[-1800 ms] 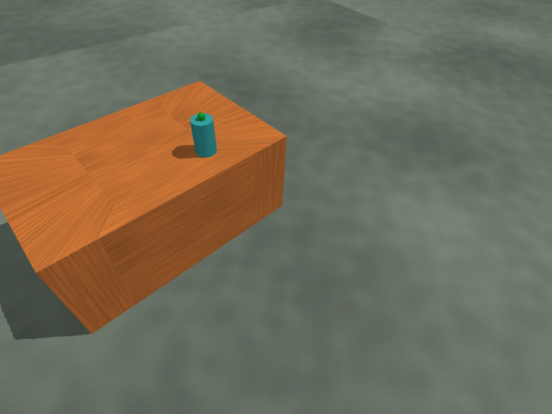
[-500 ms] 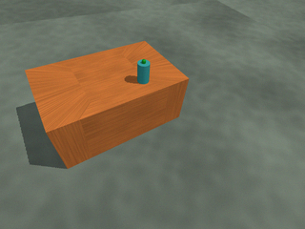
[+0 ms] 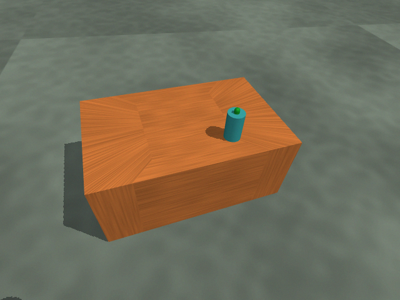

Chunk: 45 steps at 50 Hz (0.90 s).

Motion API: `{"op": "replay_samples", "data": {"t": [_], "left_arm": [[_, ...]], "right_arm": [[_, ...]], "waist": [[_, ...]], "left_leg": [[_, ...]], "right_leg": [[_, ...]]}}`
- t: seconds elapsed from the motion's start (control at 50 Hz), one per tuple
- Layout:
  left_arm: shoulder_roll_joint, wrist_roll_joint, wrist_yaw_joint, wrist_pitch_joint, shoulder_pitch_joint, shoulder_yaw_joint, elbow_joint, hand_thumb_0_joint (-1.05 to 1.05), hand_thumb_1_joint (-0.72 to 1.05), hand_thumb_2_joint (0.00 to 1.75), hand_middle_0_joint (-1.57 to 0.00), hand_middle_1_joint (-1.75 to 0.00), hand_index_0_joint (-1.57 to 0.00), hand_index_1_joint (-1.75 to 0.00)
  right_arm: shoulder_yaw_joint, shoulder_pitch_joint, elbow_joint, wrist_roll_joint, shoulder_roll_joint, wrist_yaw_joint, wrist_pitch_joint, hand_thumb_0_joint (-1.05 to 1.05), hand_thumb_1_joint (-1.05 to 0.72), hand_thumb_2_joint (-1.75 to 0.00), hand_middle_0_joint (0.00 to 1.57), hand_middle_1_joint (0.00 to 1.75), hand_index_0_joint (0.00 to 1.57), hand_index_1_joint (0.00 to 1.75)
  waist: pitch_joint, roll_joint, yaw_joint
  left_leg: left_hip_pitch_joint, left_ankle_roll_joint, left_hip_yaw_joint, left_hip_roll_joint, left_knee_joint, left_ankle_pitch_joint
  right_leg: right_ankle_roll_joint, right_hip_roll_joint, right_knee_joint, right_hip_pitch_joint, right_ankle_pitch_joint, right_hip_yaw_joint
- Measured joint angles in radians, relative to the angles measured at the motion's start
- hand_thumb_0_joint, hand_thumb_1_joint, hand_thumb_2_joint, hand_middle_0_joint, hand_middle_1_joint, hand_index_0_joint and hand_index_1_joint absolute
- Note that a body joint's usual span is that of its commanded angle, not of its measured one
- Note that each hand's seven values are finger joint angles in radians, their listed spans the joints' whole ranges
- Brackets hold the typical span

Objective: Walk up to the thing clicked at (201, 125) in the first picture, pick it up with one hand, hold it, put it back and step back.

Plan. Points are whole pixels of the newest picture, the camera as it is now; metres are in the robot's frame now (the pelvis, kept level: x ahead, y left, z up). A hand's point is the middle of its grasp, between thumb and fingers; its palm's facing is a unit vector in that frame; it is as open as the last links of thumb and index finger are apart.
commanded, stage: walk up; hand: right
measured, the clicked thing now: (234, 122) +0.92 -0.18 -0.25
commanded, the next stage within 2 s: none
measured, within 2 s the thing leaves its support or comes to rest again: neither
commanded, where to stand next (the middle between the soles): +0.44 -0.16 m, yaw +19 degrees
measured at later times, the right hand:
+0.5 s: hand (335, 237) +0.32 -0.34 -0.10, palm faces -0.17 +0.83 -0.54, open 7.4 cm
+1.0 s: hand (348, 193) +0.47 -0.46 -0.13, palm faces -0.32 +0.83 -0.46, open 7.4 cm
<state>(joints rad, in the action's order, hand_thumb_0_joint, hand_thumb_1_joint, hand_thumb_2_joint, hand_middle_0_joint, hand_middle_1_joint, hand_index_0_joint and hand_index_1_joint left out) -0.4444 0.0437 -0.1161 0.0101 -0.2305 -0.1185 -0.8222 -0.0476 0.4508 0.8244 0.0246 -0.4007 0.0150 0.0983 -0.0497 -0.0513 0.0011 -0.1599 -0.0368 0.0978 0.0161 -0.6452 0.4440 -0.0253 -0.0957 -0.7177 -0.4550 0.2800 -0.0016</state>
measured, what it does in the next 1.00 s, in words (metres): walks ahead, turning left: right foot, then left foot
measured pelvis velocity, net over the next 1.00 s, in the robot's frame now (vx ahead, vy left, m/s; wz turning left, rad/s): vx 0.33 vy -0.19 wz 0.28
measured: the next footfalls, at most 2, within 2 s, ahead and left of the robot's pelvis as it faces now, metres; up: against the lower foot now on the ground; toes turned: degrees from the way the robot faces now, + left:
right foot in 0.02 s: +0.15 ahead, -0.15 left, +0.00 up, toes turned -3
left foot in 0.38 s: +0.26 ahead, +0.06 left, +0.00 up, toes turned +14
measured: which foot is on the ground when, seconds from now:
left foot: down 0.00-0.02, up 0.04-0.36, down 0.38-0.78, up 0.80-1.00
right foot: up 0.00-0.00, down 0.02-0.38, up 0.40-0.74, down 0.76-1.00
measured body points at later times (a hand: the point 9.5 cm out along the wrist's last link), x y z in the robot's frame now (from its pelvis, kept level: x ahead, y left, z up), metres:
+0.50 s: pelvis +0.18 -0.06 +0.00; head +0.19 -0.02 +0.44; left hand +0.15 +0.25 -0.14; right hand +0.33 -0.38 -0.06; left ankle +0.22 +0.05 -0.72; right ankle +0.17 -0.19 -0.66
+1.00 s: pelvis +0.33 -0.19 +0.00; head +0.35 -0.18 +0.45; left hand +0.28 +0.13 -0.11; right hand +0.49 -0.50 -0.10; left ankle +0.36 -0.07 -0.67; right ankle +0.36 -0.30 -0.72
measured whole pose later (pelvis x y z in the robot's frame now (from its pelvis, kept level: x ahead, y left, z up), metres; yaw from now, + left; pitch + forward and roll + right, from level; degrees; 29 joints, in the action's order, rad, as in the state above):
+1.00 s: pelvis +0.33 -0.19 +0.00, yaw +16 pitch -2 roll +0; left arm -0.41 0.03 -0.06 -0.02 -0.33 -0.06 -0.81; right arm -0.05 0.31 0.89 0.01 -0.45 -0.01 0.08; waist -0.08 0.00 -0.05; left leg -0.54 0.04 -0.06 0.03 -1.00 0.41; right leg -0.03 -0.06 -0.71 -0.29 0.38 -0.13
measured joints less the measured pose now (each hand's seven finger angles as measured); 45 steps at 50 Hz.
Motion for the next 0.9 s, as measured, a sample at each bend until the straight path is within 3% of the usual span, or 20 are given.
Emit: {"op": "replay_samples", "data": {"t": [0.02,0.06,0.12,0.18,0.28,0.34,0.38,0.44,0.5,0.6,0.72,0.76,0.8,0.84,0.9], "left_arm": [[0.001,-0.001,0.003,-0.010,-0.001,-0.004,0.009,0.01,0.91,0.90,-0.21,-0.30,-0.20,-0.30],[0.010,0.004,0.015,-0.036,0.002,-0.006,0.030,0.01,0.91,0.90,-0.21,-0.30,-0.20,-0.30],[0.034,-0.011,0.025,-0.039,-0.017,0.007,0.042,0.01,0.91,0.90,-0.21,-0.30,-0.20,-0.30],[0.056,-0.012,0.029,-0.038,-0.053,0.025,0.037,0.00,0.91,0.90,-0.21,-0.30,-0.20,-0.30],[0.042,-0.003,0.025,-0.037,-0.109,0.035,0.051,0.01,0.91,0.90,-0.21,-0.30,-0.20,-0.30],[0.020,-0.003,0.024,-0.024,-0.135,0.035,0.064,0.01,0.90,0.90,-0.21,-0.30,-0.20,-0.30],[0.013,-0.004,0.026,-0.009,-0.157,0.038,0.072,0.01,0.90,0.90,-0.21,-0.30,-0.20,-0.30],[0.015,0.000,0.033,0.026,-0.147,0.041,0.053,0.01,0.91,0.90,-0.21,-0.30,-0.20,-0.30],[0.004,0.000,0.032,0.041,-0.131,0.042,0.041,0.01,0.91,0.90,-0.21,-0.30,-0.20,-0.30],[-0.011,0.000,0.017,0.042,-0.092,0.021,0.047,0.01,0.91,0.90,-0.21,-0.30,-0.20,-0.30],[-0.031,-0.001,0.000,0.049,-0.051,0.000,0.048,0.01,0.91,0.90,-0.21,-0.30,-0.20,-0.30],[-0.041,-0.001,-0.001,0.040,-0.049,-0.008,0.049,0.01,0.91,0.90,-0.21,-0.30,-0.20,-0.30],[-0.033,0.008,0.008,0.016,-0.044,-0.014,0.053,0.00,0.91,0.90,-0.21,-0.30,-0.20,-0.30],[-0.019,0.003,0.020,-0.001,-0.046,-0.003,0.056,0.00,0.91,0.90,-0.20,-0.30,-0.20,-0.30],[0.014,-0.010,0.032,-0.008,-0.060,0.021,0.040,0.00,0.91,0.90,-0.20,-0.30,-0.20,-0.30]], "right_arm": [[-0.001,0.002,-0.003,0.000,-0.007,-0.005,-0.003,0.01,-0.90,-0.90,0.21,0.31,0.21,0.30],[-0.004,-0.021,0.012,-0.009,-0.014,-0.023,-0.018,0.01,-0.90,-0.90,0.21,0.31,0.21,0.30],[-0.001,-0.075,0.037,-0.012,-0.022,-0.032,-0.032,0.01,-0.90,-0.90,0.21,0.31,0.21,0.30],[-0.008,-0.109,0.026,-0.016,-0.040,-0.016,-0.019,0.01,-0.90,-0.90,0.20,0.30,0.21,0.30],[-0.014,-0.139,0.005,-0.014,-0.039,0.002,-0.011,0.01,-0.90,-0.90,0.20,0.30,0.21,0.30],[-0.014,-0.142,-0.007,-0.015,-0.031,-0.002,-0.003,0.01,-0.90,-0.90,0.20,0.30,0.21,0.30],[-0.017,-0.130,-0.026,-0.010,-0.040,-0.013,0.015,0.01,-0.90,-0.90,0.20,0.30,0.21,0.30],[-0.015,-0.136,-0.045,-0.012,-0.035,-0.039,0.016,0.01,-0.90,-0.90,0.20,0.30,0.21,0.30],[-0.005,-0.133,-0.048,-0.022,-0.018,-0.052,0.011,0.01,-0.90,-0.90,0.21,0.31,0.21,0.30],[0.006,-0.099,-0.035,-0.011,-0.020,-0.047,0.014,0.01,-0.90,-0.90,0.21,0.31,0.21,0.30],[0.002,-0.062,-0.009,0.003,-0.050,-0.042,0.006,0.01,-0.90,-0.90,0.21,0.31,0.21,0.30],[-0.002,-0.053,0.005,0.007,-0.065,-0.045,-0.005,0.01,-0.90,-0.90,0.21,0.31,0.21,0.30],[-0.012,-0.055,0.029,0.008,-0.086,-0.055,-0.021,0.01,-0.90,-0.90,0.21,0.31,0.21,0.30],[-0.019,-0.077,0.066,-0.003,-0.084,-0.073,-0.044,0.01,-0.90,-0.90,0.21,0.31,0.21,0.30],[-0.013,-0.109,0.089,-0.017,-0.076,-0.066,-0.038,0.01,-0.90,-0.90,0.20,0.30,0.21,0.30]], "waist": [[0.000,0.017,-0.005],[-0.011,0.047,-0.018],[-0.015,0.053,-0.040],[-0.011,0.068,-0.052],[-0.023,0.038,-0.073],[-0.037,0.003,-0.087],[-0.036,-0.010,-0.085],[-0.051,-0.041,-0.063],[-0.051,-0.070,-0.047],[-0.043,-0.074,-0.028],[-0.020,-0.040,-0.004],[-0.004,-0.023,-0.001],[-0.005,0.025,-0.007],[-0.007,0.039,-0.019],[-0.014,0.055,-0.030]], "left_leg": [[-0.010,0.004,0.016,0.014,-0.051,0.032],[-0.101,0.047,0.036,0.026,-0.279,0.042],[-0.242,0.076,-0.028,0.012,-0.528,-0.003],[-0.322,0.076,-0.096,0.034,-0.498,-0.085],[-0.354,0.060,-0.161,0.043,-0.237,-0.105],[-0.308,0.062,-0.190,0.026,-0.063,-0.191],[-0.253,0.084,-0.198,0.007,0.027,-0.256],[-0.262,0.093,-0.194,-0.008,-0.071,-0.192],[-0.219,0.079,-0.187,-0.005,-0.060,-0.168],[-0.177,0.048,-0.149,0.020,-0.048,-0.139],[-0.170,0.024,-0.092,0.072,-0.097,-0.066],[-0.181,0.029,-0.067,0.096,-0.141,-0.023],[-0.225,0.070,-0.009,0.122,-0.272,0.039],[-0.293,0.083,0.015,0.075,-0.463,0.084],[-0.363,0.083,-0.056,0.041,-0.557,0.024]], "right_leg": [[0.006,0.014,0.024,0.021,-0.044,-0.013],[0.024,0.027,-0.031,0.030,-0.017,-0.057],[0.016,0.022,-0.006,0.091,0.020,-0.089],[0.002,0.037,0.086,0.168,0.011,-0.122],[-0.022,0.055,0.166,0.246,0.031,-0.168],[-0.017,0.051,0.125,0.267,0.092,-0.188],[-0.021,0.040,0.011,0.246,0.167,-0.192],[-0.022,0.055,-0.301,0.125,0.226,-0.082],[-0.008,0.035,-0.456,0.009,0.187,-0.024],[0.013,-0.039,-0.361,-0.086,0.118,0.024],[0.007,-0.056,-0.191,-0.066,0.080,0.026],[-0.002,-0.040,-0.112,-0.009,0.089,0.001],[0.040,-0.001,-0.132,0.007,0.084,-0.037],[0.047,0.004,-0.166,0.016,0.118,-0.061],[0.024,0.015,-0.104,0.077,0.116,-0.092]]}}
